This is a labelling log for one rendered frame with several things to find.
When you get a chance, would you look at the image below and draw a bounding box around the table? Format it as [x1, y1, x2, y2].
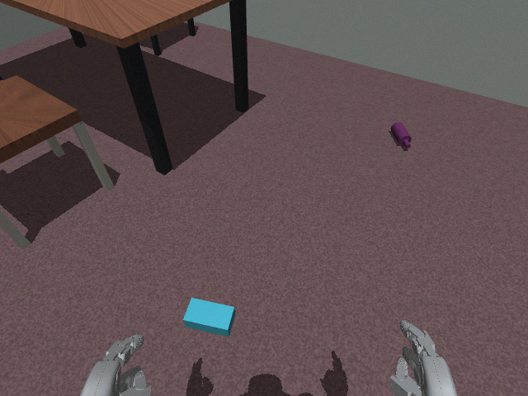
[0, 0, 248, 176]

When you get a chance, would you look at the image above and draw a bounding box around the right robot hand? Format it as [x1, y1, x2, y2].
[390, 320, 457, 396]

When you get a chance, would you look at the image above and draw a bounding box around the left robot hand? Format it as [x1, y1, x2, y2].
[80, 333, 151, 396]

